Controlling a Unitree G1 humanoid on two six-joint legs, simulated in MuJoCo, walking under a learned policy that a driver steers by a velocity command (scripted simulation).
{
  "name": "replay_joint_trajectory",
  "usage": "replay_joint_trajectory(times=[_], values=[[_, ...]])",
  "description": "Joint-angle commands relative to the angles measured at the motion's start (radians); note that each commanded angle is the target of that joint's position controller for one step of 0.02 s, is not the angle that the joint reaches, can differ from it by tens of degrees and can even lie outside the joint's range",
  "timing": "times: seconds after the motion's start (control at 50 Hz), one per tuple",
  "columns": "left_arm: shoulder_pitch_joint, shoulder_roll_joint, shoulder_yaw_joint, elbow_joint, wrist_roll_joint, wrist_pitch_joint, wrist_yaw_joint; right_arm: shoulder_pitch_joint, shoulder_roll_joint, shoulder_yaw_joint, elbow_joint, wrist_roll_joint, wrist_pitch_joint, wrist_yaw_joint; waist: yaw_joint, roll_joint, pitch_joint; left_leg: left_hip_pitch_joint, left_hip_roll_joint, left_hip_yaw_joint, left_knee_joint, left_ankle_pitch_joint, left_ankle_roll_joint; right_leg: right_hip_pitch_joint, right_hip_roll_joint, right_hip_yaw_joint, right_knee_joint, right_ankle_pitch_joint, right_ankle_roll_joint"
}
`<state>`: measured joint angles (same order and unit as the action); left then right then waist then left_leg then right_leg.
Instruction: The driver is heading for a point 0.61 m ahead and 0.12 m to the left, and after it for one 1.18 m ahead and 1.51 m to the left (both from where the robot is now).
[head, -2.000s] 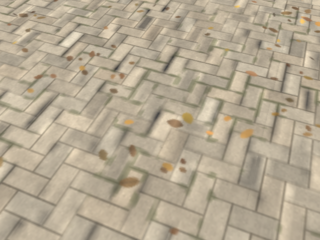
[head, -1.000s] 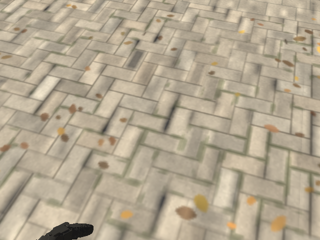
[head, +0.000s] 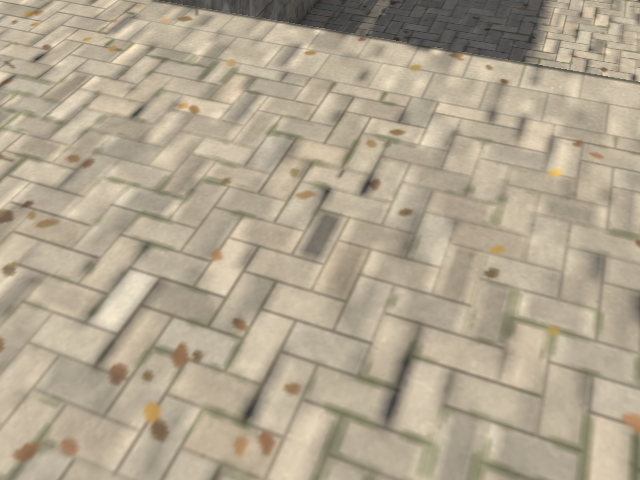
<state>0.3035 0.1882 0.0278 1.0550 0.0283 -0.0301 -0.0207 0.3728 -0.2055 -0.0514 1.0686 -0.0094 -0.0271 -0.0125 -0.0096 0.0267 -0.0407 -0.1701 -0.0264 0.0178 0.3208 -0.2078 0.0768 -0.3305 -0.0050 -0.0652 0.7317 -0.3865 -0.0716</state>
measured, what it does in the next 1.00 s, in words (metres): walks ahead, turning left: right foot, then left foot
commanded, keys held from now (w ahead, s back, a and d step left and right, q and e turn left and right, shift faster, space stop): w+shift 0.16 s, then w+q+shift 0.70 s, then w+shift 0.02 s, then w+q+shift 0.12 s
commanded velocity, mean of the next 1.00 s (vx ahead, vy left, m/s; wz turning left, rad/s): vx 0.90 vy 0.00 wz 0.60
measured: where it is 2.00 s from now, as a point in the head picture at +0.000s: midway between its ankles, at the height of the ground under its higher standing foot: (43, 266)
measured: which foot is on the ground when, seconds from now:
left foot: down 0.00-0.10, up 0.12-0.58, down 0.60-1.00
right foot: up 0.00-0.10, down 0.12-0.60, up 0.62-1.00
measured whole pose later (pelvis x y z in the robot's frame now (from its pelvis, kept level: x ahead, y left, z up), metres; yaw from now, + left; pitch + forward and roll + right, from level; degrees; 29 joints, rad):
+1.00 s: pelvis +0.65 +0.14 -0.03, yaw +38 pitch +3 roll +0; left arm -0.08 0.23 -0.01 0.62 0.03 -0.08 -0.02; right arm 0.46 -0.30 -0.08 0.91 0.00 -0.08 0.00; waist -0.14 0.00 0.05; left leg 0.16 -0.15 -0.27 0.33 -0.44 0.17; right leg -0.63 -0.05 0.04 0.53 0.01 0.00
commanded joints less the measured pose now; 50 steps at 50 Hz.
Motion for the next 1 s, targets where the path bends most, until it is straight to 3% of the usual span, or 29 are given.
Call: replay_joint_trajectory(times=[0.02, 0.06, 0.08, 0.1, 0.12, 0.14, 0.16, 0.18, 0.2, 0.26, 0.32, 0.44, 0.46, 0.5, 0.54, 0.56, 0.58, 0.6, 0.62, 0.64, 0.68, 0.7, 0.72, 0.76, 0.82, 0.9, 0.94, 0.98, 1.0], values=[[-0.005, 0.044, 0.018, -0.059, -0.012, -0.029, -0.007, -0.132, -0.144, -0.034, -0.079, 0.01, -0.031, -0.001, 0.066, 0.083, 0.069, -0.122, 0.223, -0.223, -0.233, -0.348, 0.103, 0.045, -0.006, -0.013, -0.096, 0.02, 0.001], [0.072, 0.026, 0.019, -0.041, -0.015, -0.027, 0.002, -0.162, -0.15, -0.041, -0.083, 0.015, -0.028, 0.0, 0.104, 0.074, 0.1, -0.24, 0.198, -0.165, -0.16, -0.409, 0.108, 0.206, 0.021, -0.084, -0.262, 0.102, 0.007], [0.153, 0.028, 0.022, -0.011, -0.015, -0.028, 0.01, -0.188, -0.149, -0.045, -0.095, 0.012, -0.025, 0.0, 0.134, 0.031, 0.111, -0.339, 0.175, -0.142, -0.072, -0.451, 0.104, 0.324, 0.04, -0.109, -0.317, 0.108, 0.009], [0.262, 0.049, 0.028, 0.025, -0.01, -0.037, 0.021, -0.235, -0.111, -0.037, -0.121, 0.001, -0.028, 0.004, 0.172, -0.069, 0.106, -0.496, 0.124, -0.09, 0.122, -0.424, 0.084, 0.484, -0.01, -0.021, -0.37, 0.026, -0.001], [0.359, 0.121, 0.04, 0.034, 0.011, -0.05, 0.032, -0.3, -0.006, -0.007, -0.167, -0.011, -0.036, 0.011, 0.207, -0.31, 0.075, -0.638, 0.02, 0.037, 0.503, -0.323, 0.038, 0.553, -0.262, 0.336, -0.517, -0.254, -0.031], [0.282, 0.189, 0.051, 0.005, 0.012, -0.048, 0.038, -0.295, 0.016, 0.0, -0.211, -0.016, -0.043, 0.026, 0.134, -0.294, 0.132, -0.816, 0.001, -0.017, 0.654, -0.207, 0.04, 0.485, -0.421, 0.687, -0.656, -0.506, -0.123], [0.199, 0.193, 0.058, -0.016, 0.007, -0.045, 0.04, -0.31, -0.035, -0.007, -0.223, -0.031, -0.047, 0.038, 0.089, -0.193, 0.164, -0.836, 0.084, -0.068, 0.734, -0.096, 0.038, 0.392, -0.453, 0.729, -0.671, -0.543, -0.161], [0.121, 0.168, 0.053, -0.047, -0.001, -0.057, 0.032, -0.306, -0.074, -0.017, -0.211, -0.022, -0.049, 0.052, 0.053, -0.1, 0.15, -0.807, 0.095, -0.104, 0.753, -0.01, 0.023, 0.373, -0.385, 0.594, -0.65, -0.422, -0.124], [0.098, 0.16, 0.052, -0.062, -0.004, -0.069, 0.028, -0.271, -0.078, -0.021, -0.194, -0.017, -0.048, 0.058, 0.035, -0.078, 0.116, -0.753, 0.087, -0.12, 0.742, 0.028, 0.005, 0.359, -0.332, 0.473, -0.655, -0.31, -0.087], [0.136, 0.119, 0.043, -0.047, -0.009, -0.096, 0.035, -0.262, -0.06, -0.023, -0.181, -0.016, -0.019, 0.072, 0.024, -0.093, 0.124, -0.719, 0.072, -0.088, 0.782, 0.126, -0.017, 0.336, -0.249, 0.224, -0.679, -0.078, -0.024], [0.199, 0.092, 0.039, -0.033, -0.004, -0.104, 0.029, -0.356, -0.047, -0.02, -0.215, -0.012, -0.003, 0.075, 0.046, -0.088, 0.165, -0.737, 0.062, -0.047, 0.755, 0.194, -0.01, 0.322, -0.219, 0.078, -0.694, 0.058, 0.002], [0.252, 0.08, 0.028, -0.021, 0.0, -0.118, 0.041, -0.549, -0.041, 0.002, -0.302, -0.017, -0.007, 0.098, 0.077, -0.085, 0.251, -0.68, 0.076, 0.109, 0.504, 0.249, 0.037, 0.397, -0.212, -0.135, -0.739, 0.373, 0.029], [0.251, 0.091, 0.028, -0.018, 0.0, -0.115, 0.045, -0.557, -0.04, 0.006, -0.315, -0.017, -0.008, 0.1, 0.07, -0.091, 0.25, -0.643, 0.063, 0.142, 0.457, 0.225, 0.058, 0.428, -0.214, -0.173, -0.713, 0.537, 0.038], [0.245, 0.133, 0.032, -0.017, -0.002, -0.105, 0.059, -0.531, -0.055, 0.008, -0.326, -0.014, -0.005, 0.091, 0.033, -0.129, 0.192, -0.497, -0.014, 0.222, 0.393, 0.164, 0.111, 0.49, -0.227, -0.23, -0.577, 1.138, 0.053], [0.243, 0.202, 0.049, -0.025, 0.003, -0.075, 0.079, -0.361, -0.106, -0.006, -0.296, -0.011, -0.005, 0.078, -0.061, -0.184, 0.08, -0.323, -0.093, 0.257, 0.384, 0.055, 0.152, 0.556, -0.254, -0.242, -0.292, 1.543, 0.055], [0.211, 0.24, 0.061, -0.043, 0.006, -0.06, 0.08, -0.181, -0.144, -0.024, -0.253, -0.007, -0.006, 0.071, -0.14, -0.211, -0.001, -0.155, -0.116, 0.239, 0.386, -0.02, 0.178, 0.518, -0.276, -0.225, -0.067, 1.602, 0.035], [0.16, 0.257, 0.069, -0.069, 0.007, -0.054, 0.069, 0.042, -0.2, -0.055, -0.192, -0.011, -0.011, 0.058, -0.236, -0.196, -0.095, 0.112, -0.116, 0.163, 0.309, -0.058, 0.213, 0.377, -0.283, -0.197, 0.226, 1.454, 0.013], [0.129, 0.208, 0.065, -0.081, 0.015, -0.061, 0.05, 0.086, -0.244, -0.083, -0.169, -0.007, -0.007, 0.04, -0.227, -0.097, -0.122, 0.338, -0.006, -0.033, 0.284, -0.221, 0.243, 0.091, -0.191, -0.173, 0.539, 0.747, 0.012], [0.084, 0.085, 0.04, -0.197, -0.009, -0.086, 0.024, -0.016, -0.331, -0.099, -0.197, -0.032, 0.011, 0.04, -0.097, 0.186, -0.122, 0.559, 0.238, -0.664, 0.097, -0.392, 0.424, -0.42, 0.043, -0.066, 0.895, -0.088, 0.076], [-0.077, 0.147, 0.041, -0.265, -0.019, -0.115, 0.023, 0.029, -0.324, -0.1, -0.192, -0.023, 0.015, 0.036, -0.142, 0.031, -0.122, 0.552, 0.266, -0.808, -0.045, -0.363, 0.406, -0.55, 0.012, 0.133, 0.913, 0.009, 0.048], [-0.09, 0.15, 0.032, -0.278, -0.011, -0.136, 0.023, -0.006, -0.232, -0.081, -0.172, -0.019, -0.003, 0.022, -0.057, -0.135, 0.025, 0.304, 0.237, -0.652, -0.118, -0.206, 0.324, -0.493, -0.084, 0.149, 0.723, 0.093, 0.038], [-0.087, 0.14, 0.029, -0.28, 0.008, -0.121, 0.022, -0.05, -0.213, -0.072, -0.182, -0.018, -0.014, 0.013, -0.009, -0.156, 0.063, 0.181, 0.188, -0.561, -0.119, -0.12, 0.3, -0.431, -0.106, 0.15, 0.668, 0.075, 0.056], [-0.056, 0.128, 0.025, -0.278, 0.031, -0.095, 0.017, -0.08, -0.187, -0.057, -0.191, -0.012, -0.027, 0.006, 0.035, -0.148, 0.081, 0.087, 0.147, -0.495, -0.122, -0.069, 0.29, -0.382, -0.123, 0.15, 0.627, 0.063, 0.08], [-0.082, 0.115, 0.018, -0.309, 0.049, -0.056, 0.006, -0.076, -0.177, -0.043, -0.201, 0.013, -0.052, 0.005, 0.059, -0.119, 0.124, -0.062, 0.093, -0.425, -0.143, -0.038, 0.285, -0.355, -0.151, 0.123, 0.522, 0.03, 0.122], [-0.299, 0.112, 0.0, -0.416, 0.035, -0.047, -0.004, -0.024, -0.207, -0.046, -0.213, 0.008, -0.071, 0.012, 0.007, -0.059, 0.201, -0.216, 0.026, -0.37, -0.195, 0.14, 0.254, -0.3, -0.129, 0.052, 0.234, 0.235, 0.153], [-0.406, 0.11, -0.014, -0.465, 0.01, -0.054, -0.015, 0.083, -0.228, -0.058, -0.203, 0.017, -0.071, 0.022, -0.08, 0.012, 0.139, -0.059, 0.027, -0.353, -0.154, 0.518, 0.18, -0.183, -0.048, 0.018, -0.058, 0.51, 0.102], [-0.416, 0.131, -0.012, -0.487, 0.005, -0.054, -0.009, 0.077, -0.245, -0.061, -0.208, 0.021, -0.068, 0.014, -0.074, 0.025, 0.111, 0.055, 0.043, -0.357, -0.085, 0.671, 0.151, -0.128, -0.017, 0.032, -0.168, 0.49, 0.077], [-0.267, 0.205, 0.016, -0.459, -0.001, -0.058, 0.012, 0.041, -0.296, -0.07, -0.224, 0.014, -0.07, 0.006, 0.008, 0.048, -0.014, 0.124, 0.053, -0.381, 0.133, 0.921, 0.1, 0.096, 0.035, 0.06, -0.207, 0.391, 0.059], [-0.097, 0.258, 0.04, -0.423, -0.013, -0.061, 0.03, -0.011, -0.339, -0.079, -0.238, 0.002, -0.073, 0.01, 0.115, 0.06, -0.109, 0.091, 0.049, -0.387, 0.336, 0.925, 0.085, 0.28, 0.023, 0.074, -0.2, 0.32, 0.053]])
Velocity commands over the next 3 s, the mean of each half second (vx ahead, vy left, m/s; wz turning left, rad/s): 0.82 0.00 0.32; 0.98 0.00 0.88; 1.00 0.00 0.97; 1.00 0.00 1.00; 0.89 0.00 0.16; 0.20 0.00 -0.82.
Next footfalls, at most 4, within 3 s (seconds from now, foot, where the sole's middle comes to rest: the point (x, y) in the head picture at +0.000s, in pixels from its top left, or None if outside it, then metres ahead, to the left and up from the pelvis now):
0.12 right None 0.06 -0.12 -0.79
0.60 left None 0.45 0.08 -0.79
1.02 right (274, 334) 0.93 0.16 -0.79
1.50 left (106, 307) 1.03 0.61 -0.79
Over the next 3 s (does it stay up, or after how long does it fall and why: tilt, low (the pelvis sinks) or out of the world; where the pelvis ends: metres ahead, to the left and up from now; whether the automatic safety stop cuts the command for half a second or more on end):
stays up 1.06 1.53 -0.02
